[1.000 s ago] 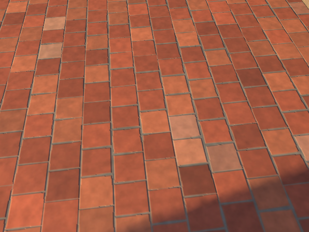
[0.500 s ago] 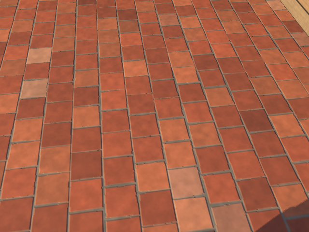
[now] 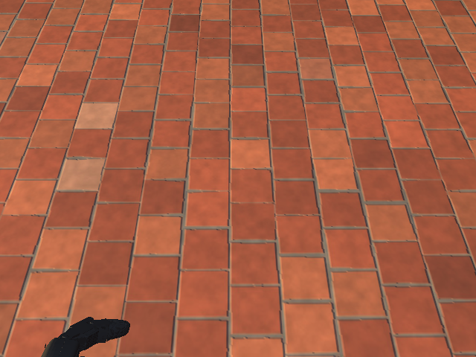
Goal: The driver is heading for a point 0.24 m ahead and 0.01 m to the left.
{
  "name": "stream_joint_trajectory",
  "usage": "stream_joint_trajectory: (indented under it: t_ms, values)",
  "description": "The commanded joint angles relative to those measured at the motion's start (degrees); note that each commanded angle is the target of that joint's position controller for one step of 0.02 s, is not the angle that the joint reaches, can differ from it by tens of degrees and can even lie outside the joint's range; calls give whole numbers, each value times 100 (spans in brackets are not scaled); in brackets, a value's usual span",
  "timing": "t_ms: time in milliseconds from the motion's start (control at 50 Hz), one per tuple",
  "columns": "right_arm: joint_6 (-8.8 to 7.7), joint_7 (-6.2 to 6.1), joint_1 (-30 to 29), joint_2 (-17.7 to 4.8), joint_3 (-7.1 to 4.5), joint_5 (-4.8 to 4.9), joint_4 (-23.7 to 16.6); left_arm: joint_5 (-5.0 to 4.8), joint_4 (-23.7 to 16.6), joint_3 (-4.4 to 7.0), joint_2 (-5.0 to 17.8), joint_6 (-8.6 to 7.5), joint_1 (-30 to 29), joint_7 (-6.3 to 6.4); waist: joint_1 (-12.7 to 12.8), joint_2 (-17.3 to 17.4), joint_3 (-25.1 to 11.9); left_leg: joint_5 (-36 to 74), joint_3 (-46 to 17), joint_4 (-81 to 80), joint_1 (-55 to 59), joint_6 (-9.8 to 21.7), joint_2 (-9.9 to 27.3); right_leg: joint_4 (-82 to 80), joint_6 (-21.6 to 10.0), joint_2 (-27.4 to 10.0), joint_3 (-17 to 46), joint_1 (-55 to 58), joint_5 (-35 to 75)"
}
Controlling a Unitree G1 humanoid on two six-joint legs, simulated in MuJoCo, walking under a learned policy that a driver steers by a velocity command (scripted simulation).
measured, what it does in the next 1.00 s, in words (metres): walks ahead: right foot, then left foot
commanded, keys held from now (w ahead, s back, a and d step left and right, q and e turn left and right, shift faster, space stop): no key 1.00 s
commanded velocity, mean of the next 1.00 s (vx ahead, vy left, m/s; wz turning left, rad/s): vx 0.12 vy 0.00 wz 0.13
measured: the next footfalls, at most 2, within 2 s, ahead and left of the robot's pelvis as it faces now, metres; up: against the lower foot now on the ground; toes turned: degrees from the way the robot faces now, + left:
right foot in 0.02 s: +0.17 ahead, -0.11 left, +0.00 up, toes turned +3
left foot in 0.44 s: +0.21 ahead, +0.10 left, +0.00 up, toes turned +4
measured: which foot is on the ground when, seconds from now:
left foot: down 0.00-0.02, up 0.04-0.42, down 0.44-1.00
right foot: up 0.00-0.00, down 0.02-1.00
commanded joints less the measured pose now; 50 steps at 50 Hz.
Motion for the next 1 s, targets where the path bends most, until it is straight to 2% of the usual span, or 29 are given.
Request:
stream_joint_trajectory:
  t_ms: [20, 40, 60, 80, 100, 120, 140, 160, 200, 240, 300, 360, 400, 420, 440, 460, 480, 500, 520, 540, 560, 580, 620, 660, 820, 1000]
  values:
    - [-164, 42, -410, -620, -113, 113, -547, 143, 47, 422, 1333, -198, 2036, 231, 1308, -273, -1407, 3005, -174, 2658, -1374, 25, 687, -593, -554, -1207, 1170, 3289, -863]
    - [-133, 2, 298, -139, -15, 263, -660, 218, -4, 518, 1774, -115, 2024, 275, 906, -1410, -1833, -867, 593, 4084, -2991, -176, -224, -960, -1232, -2635, 3492, 4360, -62]
    - [-43, -70, 469, -629, -74, 51, -485, 54, 27, 515, 1447, -38, 1855, 231, 729, -925, -1590, -937, 660, 4722, -3369, -159, 207, -872, -1521, -2662, 3978, 3872, 572]
    - [9, -66, 151, -671, -97, -22, -388, -16, -30, 380, 869, -46, 1549, 193, 665, -228, -926, -509, 638, 4865, -3286, -211, 384, -820, -1463, -2354, 3000, 3183, 1467]
    - [31, -36, -180, -565, -78, -52, -420, -38, 6, 287, 545, -72, 1372, 154, 647, 33, -547, -292, 693, 4680, -3180, -285, 492, -848, -1340, -2012, 2086, 2655, 2500]
    - [74, -1, -344, -487, -72, -73, -451, -35, 58, 238, 420, -101, 1338, 146, 596, -175, -454, -187, 714, 4425, -3064, -337, 610, -911, -1161, -1727, 1478, 2428, 3129]
    - [138, 46, -377, -426, -61, -110, -470, -54, 155, 226, 415, -136, 1379, 143, 546, -478, -400, -118, 741, 4248, -2931, -405, 619, -968, -1089, -1516, 1088, 2244, 3655]
    - [189, 76, -368, -382, -52, -109, -462, -69, 241, 242, 487, -172, 1430, 121, 507, -601, -443, -15, 786, 4190, -2787, -450, 523, -993, -1087, -1419, 847, 2138, 4117]
    - [235, 106, -409, -327, -32, -64, -472, -76, 346, 266, 583, -216, 1489, 103, 424, -587, -634, 191, 767, 3945, -2684, -506, 411, -1028, -1162, -1394, 593, 2143, 4543]
    - [269, 109, -602, -258, 20, -73, -488, -61, 418, 258, 605, -186, 1422, 107, 376, -540, -633, 386, 847, 3382, -2623, -550, 451, -1090, -1186, -1351, 349, 2022, 4418]
    - [307, 117, -1067, -105, 159, -68, -534, -66, 537, 237, 613, -113, 1403, 101, 465, -705, -586, 907, 1180, 2204, -2008, -553, 594, -1137, -1069, -1143, -45, 1654, 4030]
    - [301, 72, -1368, -158, 220, -41, -521, -80, 728, 271, 718, -22, 1672, 83, 635, -738, -581, 1111, 1375, 1489, -1586, -506, 623, -1004, -1055, -1179, 78, 1687, 3414]
    - [240, 30, -1369, -135, 254, -51, -455, -124, 796, 271, 718, 55, 1654, 109, 563, -568, -479, 1389, 1424, 702, -1156, -389, 648, -789, -956, -1188, 214, 1577, 2543]
    - [189, -2, -1369, -162, 269, -84, -423, -135, 833, 254, 667, 86, 1680, 134, 501, -370, -410, 1846, 1295, 29, -771, -314, 723, -632, -761, -1084, 244, 1404, 1811]
    - [139, -57, -1300, -387, 240, -124, -386, -87, 844, 213, 542, 92, 1858, 149, 543, 26, -517, 2533, 723, -224, -243, -240, 1249, -444, -512, -919, 214, 1156, 839]
    - [115, -108, -1264, -778, 193, -139, -410, -35, 816, 173, 318, 106, 2312, 144, 860, 812, -639, 4163, -213, -57, 152, 20, 2249, -75, -308, -474, -100, 852, -933]
    - [163, -134, -1478, -610, 235, 44, -375, -142, 1054, 95, 85, 231, 2579, 200, 845, 1069, -740, 3934, -350, -171, -468, 606, 2501, -207, -239, -201, -299, 1316, -1682]
    - [173, -118, -1738, -394, 291, 52, -403, -126, 1130, 111, 237, 325, 2429, 248, 851, 903, -408, 3103, -304, -338, -957, 529, 2221, -392, -201, -184, -260, 1566, -1507]
    - [178, -108, -1961, -305, 326, 31, -402, -92, 1137, 146, 330, 361, 2224, 253, 865, 894, -202, 2478, -89, -393, -1225, 301, 1886, -572, -189, -167, -228, 1727, -1160]
    - [188, -110, -1966, -255, 352, -1, -342, -81, 1176, 162, 392, 379, 2117, 241, 839, 884, -135, 2169, 62, -433, -1321, 135, 1664, -699, -159, -229, -178, 1861, -863]
    - [184, -133, -1865, -304, 337, 22, -267, -71, 1217, 185, 471, 389, 2091, 224, 794, 864, -35, 1988, 194, -462, -1357, 25, 1510, -763, -150, -316, -116, 1863, -672]
    - [177, -144, -1756, -330, 322, 47, -164, -73, 1312, 174, 422, 380, 2131, 214, 768, 691, -1, 2011, 291, -431, -1238, -28, 1421, -814, -148, -369, -76, 1828, -542]
    - [151, -158, -1605, -305, 313, 72, 2, -90, 1467, 149, 304, 355, 2137, 232, 721, 355, -49, 2394, 370, -295, -974, -38, 1385, -922, -132, -425, -37, 1833, -369]
    - [130, -164, -1586, -286, 308, 67, 120, -96, 1580, 154, 288, 348, 2069, 261, 701, 252, -107, 2703, 424, -212, -839, -22, 1369, -976, -134, -455, -20, 1882, -281]
    - [147, -197, -1506, -248, 305, 59, 590, -90, 1988, 152, 200, 413, 1941, 311, 694, 146, 12, 2401, 481, -351, -985, -53, 1296, -1025, -174, -513, 2, 2069, -291]
    - [188, -211, -1249, -149, 344, 52, 1028, -87, 2313, 101, 105, 416, 1964, 337, 657, 135, 160, 1893, 514, -489, -1061, -112, 1234, -1073, -228, -553, 46, 1987, -423]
